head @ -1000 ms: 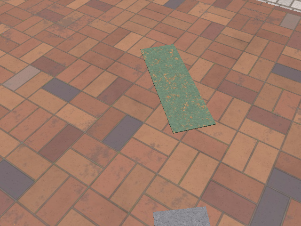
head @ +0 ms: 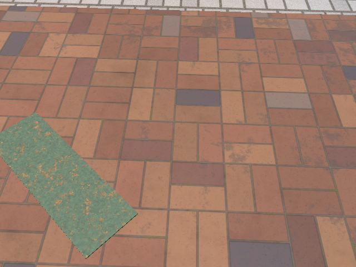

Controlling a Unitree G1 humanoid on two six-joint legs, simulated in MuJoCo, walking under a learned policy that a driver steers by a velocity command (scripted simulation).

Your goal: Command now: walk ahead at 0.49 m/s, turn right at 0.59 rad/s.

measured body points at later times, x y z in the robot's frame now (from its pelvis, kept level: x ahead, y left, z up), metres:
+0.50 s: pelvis +0.26 -0.09 +0.00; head +0.30 -0.11 +0.44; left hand +0.45 +0.14 -0.10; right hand +0.27 -0.37 -0.14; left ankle +0.18 +0.08 -0.64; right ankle +0.30 -0.18 -0.74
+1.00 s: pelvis +0.54 -0.06 -0.02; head +0.59 -0.05 +0.42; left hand +0.56 +0.22 -0.15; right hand +0.75 -0.30 -0.12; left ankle +0.62 +0.02 -0.74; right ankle +0.35 -0.20 -0.65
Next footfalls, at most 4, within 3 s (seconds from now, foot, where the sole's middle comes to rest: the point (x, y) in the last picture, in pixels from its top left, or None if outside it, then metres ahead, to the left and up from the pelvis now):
0.38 right None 0.34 -0.19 -0.77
0.94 left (180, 216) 0.66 0.02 -0.77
1.44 right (210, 150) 0.99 -0.11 -0.77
1.94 left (144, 118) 1.18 0.20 -0.77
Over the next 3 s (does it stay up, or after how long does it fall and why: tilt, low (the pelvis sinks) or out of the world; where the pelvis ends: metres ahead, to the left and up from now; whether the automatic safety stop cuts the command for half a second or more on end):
stays up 1.62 0.05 -0.01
